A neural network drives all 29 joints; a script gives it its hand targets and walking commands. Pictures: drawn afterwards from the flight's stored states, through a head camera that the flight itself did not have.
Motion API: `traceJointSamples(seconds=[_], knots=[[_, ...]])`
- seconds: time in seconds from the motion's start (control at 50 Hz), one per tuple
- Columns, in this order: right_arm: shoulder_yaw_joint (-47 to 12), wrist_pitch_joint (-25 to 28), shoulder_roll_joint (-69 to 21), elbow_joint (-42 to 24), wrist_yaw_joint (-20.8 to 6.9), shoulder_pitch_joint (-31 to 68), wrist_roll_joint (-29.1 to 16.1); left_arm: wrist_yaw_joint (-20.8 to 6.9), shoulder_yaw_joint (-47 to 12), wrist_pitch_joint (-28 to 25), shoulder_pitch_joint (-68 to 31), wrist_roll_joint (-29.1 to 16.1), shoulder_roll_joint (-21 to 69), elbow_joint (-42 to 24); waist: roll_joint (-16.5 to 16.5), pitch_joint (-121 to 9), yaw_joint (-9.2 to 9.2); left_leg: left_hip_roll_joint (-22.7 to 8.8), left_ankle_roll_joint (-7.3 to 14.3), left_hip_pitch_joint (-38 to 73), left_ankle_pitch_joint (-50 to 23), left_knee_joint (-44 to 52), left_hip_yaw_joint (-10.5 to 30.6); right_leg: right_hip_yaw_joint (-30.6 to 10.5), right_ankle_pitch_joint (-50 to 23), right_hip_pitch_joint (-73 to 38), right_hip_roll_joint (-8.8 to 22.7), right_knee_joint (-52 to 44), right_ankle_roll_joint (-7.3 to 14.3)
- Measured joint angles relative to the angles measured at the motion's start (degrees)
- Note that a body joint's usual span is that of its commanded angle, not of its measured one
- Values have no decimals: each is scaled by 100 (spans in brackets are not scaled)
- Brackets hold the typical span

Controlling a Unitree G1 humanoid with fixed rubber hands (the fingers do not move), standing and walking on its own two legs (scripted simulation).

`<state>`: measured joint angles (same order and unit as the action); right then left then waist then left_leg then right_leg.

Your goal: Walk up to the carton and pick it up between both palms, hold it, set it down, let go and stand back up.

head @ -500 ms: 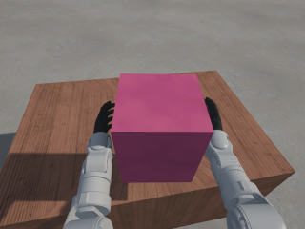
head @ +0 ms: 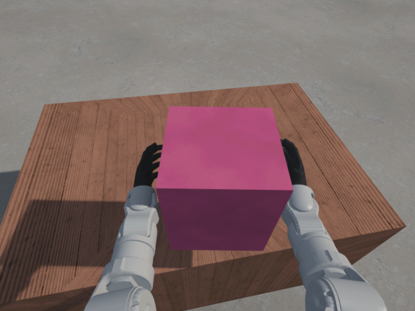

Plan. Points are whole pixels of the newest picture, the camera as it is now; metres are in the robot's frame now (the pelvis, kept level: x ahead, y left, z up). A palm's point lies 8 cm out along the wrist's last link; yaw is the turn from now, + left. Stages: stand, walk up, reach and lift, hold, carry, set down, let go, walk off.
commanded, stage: set down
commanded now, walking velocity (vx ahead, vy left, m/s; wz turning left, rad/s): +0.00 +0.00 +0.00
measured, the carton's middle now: (218, 182) +0.38 -0.01 +0.03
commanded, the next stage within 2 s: none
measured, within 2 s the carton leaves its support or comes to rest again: neither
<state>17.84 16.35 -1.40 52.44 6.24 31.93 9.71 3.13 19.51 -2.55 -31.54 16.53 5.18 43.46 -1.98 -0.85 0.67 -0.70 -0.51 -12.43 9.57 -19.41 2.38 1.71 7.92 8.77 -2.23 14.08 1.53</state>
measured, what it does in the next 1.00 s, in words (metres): stands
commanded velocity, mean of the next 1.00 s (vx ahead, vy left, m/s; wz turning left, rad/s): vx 0.00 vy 0.00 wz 0.00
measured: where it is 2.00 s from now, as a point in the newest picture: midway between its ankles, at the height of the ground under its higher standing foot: outside the picture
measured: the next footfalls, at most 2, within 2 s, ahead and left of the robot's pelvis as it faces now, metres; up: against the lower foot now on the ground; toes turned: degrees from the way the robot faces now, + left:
none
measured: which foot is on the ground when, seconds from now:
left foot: down 0.00-1.00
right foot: down 0.00-1.00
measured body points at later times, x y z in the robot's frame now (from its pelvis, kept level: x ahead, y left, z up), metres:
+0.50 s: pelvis +0.00 +0.00 +0.00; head +0.07 +0.01 +0.44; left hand +0.38 +0.14 -0.01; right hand +0.39 -0.16 +0.01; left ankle +0.00 +0.12 -0.75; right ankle -0.01 -0.10 -0.75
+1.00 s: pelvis +0.00 +0.00 -0.02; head +0.12 +0.00 +0.41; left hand +0.39 +0.14 -0.06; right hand +0.40 -0.16 -0.03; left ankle +0.00 +0.12 -0.75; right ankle -0.01 -0.10 -0.75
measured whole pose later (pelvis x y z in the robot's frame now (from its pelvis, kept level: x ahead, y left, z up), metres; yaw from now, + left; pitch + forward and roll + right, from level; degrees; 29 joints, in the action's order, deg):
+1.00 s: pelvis +0.00 +0.00 -0.02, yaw -1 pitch +23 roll -2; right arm 21.5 29.5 0.3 65.0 6.4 37.5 16.3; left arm 8.9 16.8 -27.8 -36.8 8.7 0.6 69.8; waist 3.5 -10.8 0.8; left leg -1.5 -0.3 -41.8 12.7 -31.0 1.8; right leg 3.0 11.1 37.9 -2.5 25.4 1.5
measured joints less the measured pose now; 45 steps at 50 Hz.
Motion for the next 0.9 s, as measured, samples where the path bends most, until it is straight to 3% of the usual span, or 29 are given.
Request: traceJointSamples(seconds=[0.5,0.9], knots=[[583,827,-106,696,-2,265,786,247,101,-1569,-227,-205,-294,1583,199,-435,-16,-36,-18,-1257,-65,-172,-65,37,-8,1312,-3,284,23],[476,1258,78,1085,14,440,736,508,-159,-2378,-453,-611,-429,2427,425,-901,25,-65,13,-2582,190,-849,-77,88,204,2590,-10,870,-5]])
